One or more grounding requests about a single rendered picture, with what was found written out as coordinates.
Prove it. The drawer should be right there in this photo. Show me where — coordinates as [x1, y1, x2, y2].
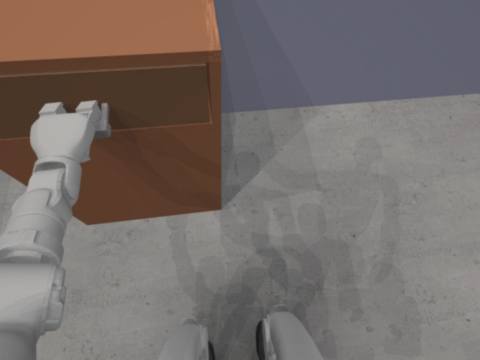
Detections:
[0, 62, 210, 140]

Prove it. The robot left upper arm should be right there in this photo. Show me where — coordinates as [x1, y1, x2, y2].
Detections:
[0, 263, 67, 360]

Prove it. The left robot shin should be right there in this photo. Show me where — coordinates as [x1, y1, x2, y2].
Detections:
[181, 318, 200, 327]

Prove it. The right robot thigh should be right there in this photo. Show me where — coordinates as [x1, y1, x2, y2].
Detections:
[262, 312, 324, 360]

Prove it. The robot left forearm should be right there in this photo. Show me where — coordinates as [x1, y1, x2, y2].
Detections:
[0, 156, 82, 267]

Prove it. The cabinet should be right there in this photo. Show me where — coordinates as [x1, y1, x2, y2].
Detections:
[0, 0, 221, 225]

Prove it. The handle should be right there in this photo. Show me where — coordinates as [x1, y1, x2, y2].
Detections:
[93, 103, 111, 139]

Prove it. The robot left hand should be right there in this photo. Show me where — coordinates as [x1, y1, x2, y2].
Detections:
[30, 100, 101, 164]

